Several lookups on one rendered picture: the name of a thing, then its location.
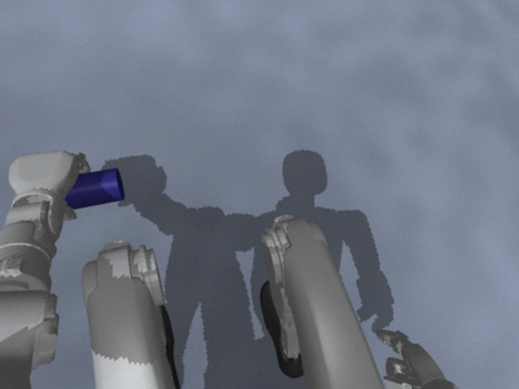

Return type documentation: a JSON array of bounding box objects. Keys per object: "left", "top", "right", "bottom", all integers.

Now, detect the left robot arm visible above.
[{"left": 0, "top": 189, "right": 66, "bottom": 389}]

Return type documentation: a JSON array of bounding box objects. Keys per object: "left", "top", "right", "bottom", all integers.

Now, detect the can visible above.
[{"left": 65, "top": 168, "right": 125, "bottom": 209}]

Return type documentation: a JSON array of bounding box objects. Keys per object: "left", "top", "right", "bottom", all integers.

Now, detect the left robot hand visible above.
[{"left": 9, "top": 151, "right": 91, "bottom": 220}]

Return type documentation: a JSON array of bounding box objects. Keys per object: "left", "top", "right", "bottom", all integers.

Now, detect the right robot foot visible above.
[{"left": 260, "top": 281, "right": 304, "bottom": 378}]

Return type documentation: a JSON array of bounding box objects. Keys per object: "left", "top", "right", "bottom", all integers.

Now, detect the right robot hand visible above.
[{"left": 376, "top": 329, "right": 446, "bottom": 389}]

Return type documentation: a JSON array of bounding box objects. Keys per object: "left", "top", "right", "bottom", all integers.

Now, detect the left robot foot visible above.
[{"left": 160, "top": 305, "right": 180, "bottom": 389}]

